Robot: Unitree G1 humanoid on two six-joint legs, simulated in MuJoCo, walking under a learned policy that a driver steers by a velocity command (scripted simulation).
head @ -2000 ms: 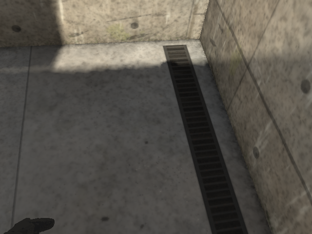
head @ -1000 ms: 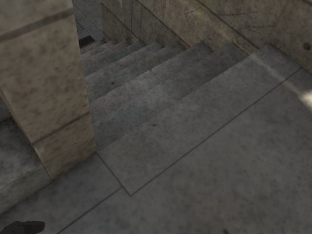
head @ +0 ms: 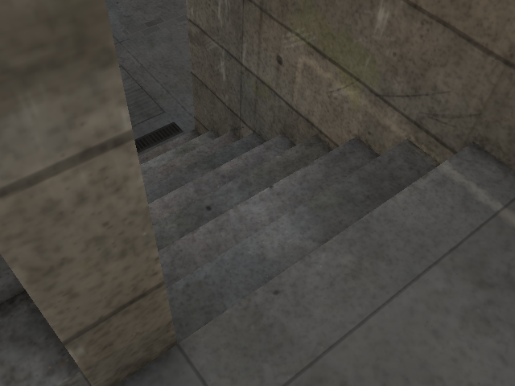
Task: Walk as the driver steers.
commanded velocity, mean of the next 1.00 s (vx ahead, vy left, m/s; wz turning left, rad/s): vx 0.70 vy -0.20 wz -0.16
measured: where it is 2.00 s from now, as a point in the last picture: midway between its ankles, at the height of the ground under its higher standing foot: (317, 213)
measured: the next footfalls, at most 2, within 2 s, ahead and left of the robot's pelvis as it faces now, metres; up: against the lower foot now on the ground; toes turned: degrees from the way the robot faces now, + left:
right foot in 0.26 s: +0.22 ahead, -0.26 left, +0.00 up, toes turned -15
left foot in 0.88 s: +0.72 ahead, -0.28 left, +0.00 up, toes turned -11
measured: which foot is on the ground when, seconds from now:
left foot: down 0.00-0.26, up 0.28-0.86, down 0.88-1.00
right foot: up 0.00-0.24, down 0.26-0.86, up 0.88-1.00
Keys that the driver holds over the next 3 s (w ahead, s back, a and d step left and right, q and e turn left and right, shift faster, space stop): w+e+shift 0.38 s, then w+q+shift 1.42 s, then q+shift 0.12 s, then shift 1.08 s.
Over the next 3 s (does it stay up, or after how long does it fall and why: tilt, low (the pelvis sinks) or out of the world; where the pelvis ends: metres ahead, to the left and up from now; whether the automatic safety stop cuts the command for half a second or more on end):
stays up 1.36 -0.17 -0.39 its command is cut before an obstacle from the start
